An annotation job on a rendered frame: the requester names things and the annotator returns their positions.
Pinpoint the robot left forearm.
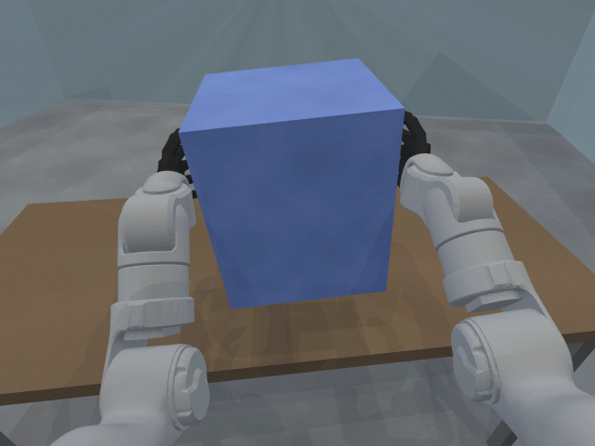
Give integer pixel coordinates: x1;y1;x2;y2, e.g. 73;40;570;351
99;171;196;417

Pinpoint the left robot hand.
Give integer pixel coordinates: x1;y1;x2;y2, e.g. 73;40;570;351
157;128;198;199

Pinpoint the robot right upper arm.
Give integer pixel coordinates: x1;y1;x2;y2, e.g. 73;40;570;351
451;308;595;446

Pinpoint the robot left upper arm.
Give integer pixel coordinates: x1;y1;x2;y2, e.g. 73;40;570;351
49;344;210;446

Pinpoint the carton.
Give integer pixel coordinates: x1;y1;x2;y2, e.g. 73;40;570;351
178;59;405;309

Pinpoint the table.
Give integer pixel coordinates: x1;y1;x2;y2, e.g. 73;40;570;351
0;177;595;446

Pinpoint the right robot hand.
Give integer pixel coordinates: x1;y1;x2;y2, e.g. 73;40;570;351
397;111;430;188

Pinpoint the robot right forearm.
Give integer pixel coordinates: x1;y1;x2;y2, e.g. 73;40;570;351
400;153;574;380

